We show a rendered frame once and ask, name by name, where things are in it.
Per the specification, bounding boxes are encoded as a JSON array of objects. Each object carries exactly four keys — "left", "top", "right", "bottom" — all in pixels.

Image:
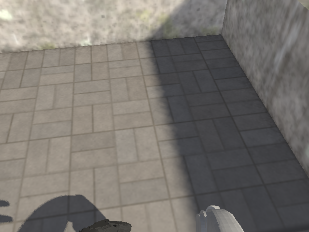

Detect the left robot hand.
[{"left": 79, "top": 218, "right": 132, "bottom": 232}]

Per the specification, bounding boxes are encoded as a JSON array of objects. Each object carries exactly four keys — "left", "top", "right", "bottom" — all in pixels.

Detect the right robot shin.
[{"left": 205, "top": 205, "right": 220, "bottom": 212}]

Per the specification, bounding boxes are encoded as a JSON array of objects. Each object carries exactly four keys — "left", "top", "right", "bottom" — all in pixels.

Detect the robot right thigh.
[{"left": 195, "top": 209, "right": 244, "bottom": 232}]

